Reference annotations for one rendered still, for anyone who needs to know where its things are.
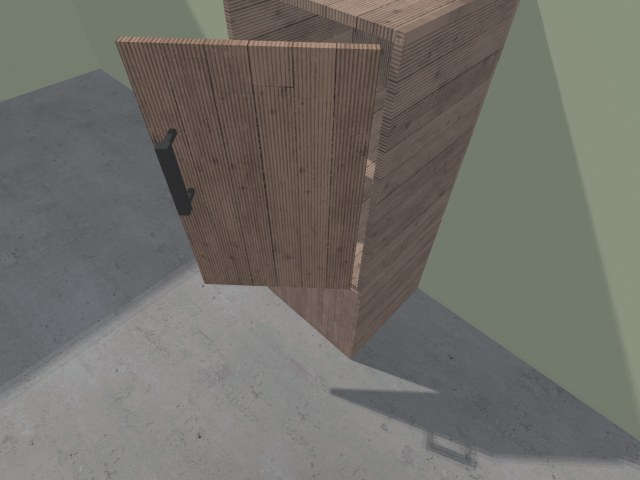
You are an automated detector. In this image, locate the cupboard door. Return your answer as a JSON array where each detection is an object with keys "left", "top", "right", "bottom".
[{"left": 115, "top": 36, "right": 381, "bottom": 290}]

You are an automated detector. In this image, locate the handle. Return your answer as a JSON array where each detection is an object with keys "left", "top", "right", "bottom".
[{"left": 155, "top": 129, "right": 195, "bottom": 216}]

